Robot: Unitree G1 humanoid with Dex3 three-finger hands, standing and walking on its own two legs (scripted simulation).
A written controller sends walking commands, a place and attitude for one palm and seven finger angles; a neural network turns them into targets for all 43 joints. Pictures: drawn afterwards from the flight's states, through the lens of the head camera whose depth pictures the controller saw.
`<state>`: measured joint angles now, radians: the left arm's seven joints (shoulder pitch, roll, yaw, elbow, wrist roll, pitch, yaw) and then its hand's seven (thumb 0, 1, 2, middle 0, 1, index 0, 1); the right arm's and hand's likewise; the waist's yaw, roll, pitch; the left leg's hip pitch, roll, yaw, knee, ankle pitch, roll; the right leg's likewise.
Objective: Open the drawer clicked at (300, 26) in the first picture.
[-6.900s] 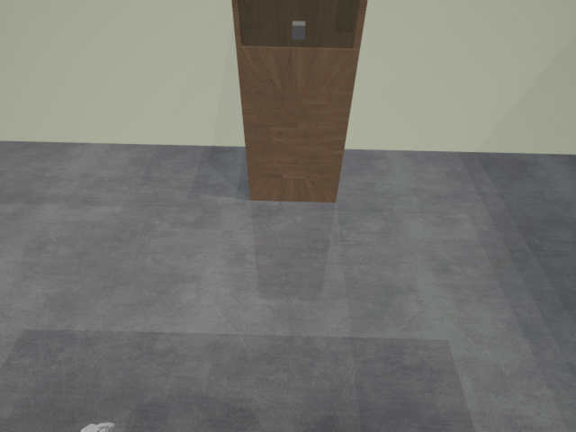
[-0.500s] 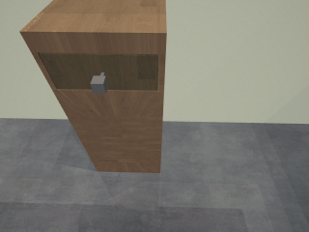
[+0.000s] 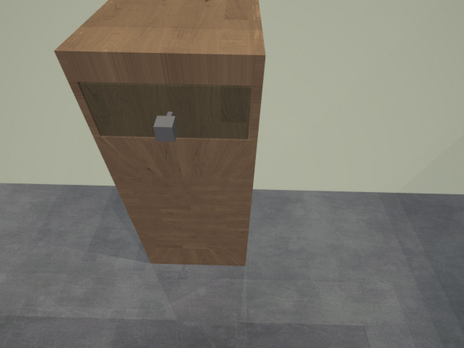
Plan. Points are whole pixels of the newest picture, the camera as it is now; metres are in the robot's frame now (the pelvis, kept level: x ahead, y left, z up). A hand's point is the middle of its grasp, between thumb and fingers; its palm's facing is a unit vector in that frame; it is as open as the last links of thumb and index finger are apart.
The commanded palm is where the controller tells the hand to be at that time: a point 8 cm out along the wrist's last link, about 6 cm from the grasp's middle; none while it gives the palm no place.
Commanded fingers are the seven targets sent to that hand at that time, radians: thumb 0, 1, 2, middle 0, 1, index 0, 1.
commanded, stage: look again from close up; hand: left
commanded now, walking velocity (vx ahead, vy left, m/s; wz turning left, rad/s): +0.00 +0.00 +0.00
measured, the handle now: (167, 123) +0.57 +0.19 +0.07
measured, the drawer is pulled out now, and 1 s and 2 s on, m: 0.00 0.00 0.00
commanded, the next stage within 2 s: shuffle to correct the standing spot in 0.24 s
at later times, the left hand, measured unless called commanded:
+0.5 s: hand out of the picture -0.01 +0.16 -0.17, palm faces +0.01 -0.98 -0.18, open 7.4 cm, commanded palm none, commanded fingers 0.00 0.90 0.90 -0.20 -0.30 -0.20 -0.30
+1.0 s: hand out of the picture +0.07 +0.15 -0.17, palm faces +0.06 -0.98 -0.20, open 7.4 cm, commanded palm none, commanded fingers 0.00 0.90 0.90 -0.20 -0.30 -0.20 -0.30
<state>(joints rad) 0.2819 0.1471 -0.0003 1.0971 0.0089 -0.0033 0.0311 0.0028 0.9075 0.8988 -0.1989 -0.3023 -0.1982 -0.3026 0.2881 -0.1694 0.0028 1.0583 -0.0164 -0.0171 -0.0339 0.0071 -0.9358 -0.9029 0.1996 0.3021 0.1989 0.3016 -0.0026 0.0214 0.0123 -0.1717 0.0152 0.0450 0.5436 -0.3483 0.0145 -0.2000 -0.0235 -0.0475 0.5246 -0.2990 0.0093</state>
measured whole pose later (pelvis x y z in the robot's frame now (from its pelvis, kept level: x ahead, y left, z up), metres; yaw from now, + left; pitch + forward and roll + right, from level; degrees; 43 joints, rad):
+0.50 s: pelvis +0.01 +0.00 +0.00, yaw -1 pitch -1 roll +1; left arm 0.32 0.13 0.01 1.12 0.02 0.00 0.01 0.00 0.90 0.90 -0.20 -0.30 -0.20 -0.30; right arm 0.33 -0.13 0.01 1.12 -0.02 -0.02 -0.03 0.00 -0.91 -0.90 0.20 0.30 0.20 0.30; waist 0.00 0.01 0.02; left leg -0.15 -0.01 0.07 0.51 -0.35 0.02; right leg -0.22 -0.04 -0.02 0.57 -0.34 0.00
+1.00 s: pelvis +0.08 -0.02 +0.00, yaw +0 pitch +1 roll +1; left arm 0.30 0.13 0.02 1.09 0.01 0.00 0.04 0.00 0.90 0.90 -0.20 -0.30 -0.20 -0.30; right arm 0.19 -0.16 -0.02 1.07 -0.01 -0.01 -0.06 0.00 -0.94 -0.90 0.20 0.30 0.20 0.30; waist 0.02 -0.01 0.04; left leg -0.20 0.01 0.11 0.54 -0.32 0.02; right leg -0.20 -0.03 -0.05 0.58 -0.37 -0.01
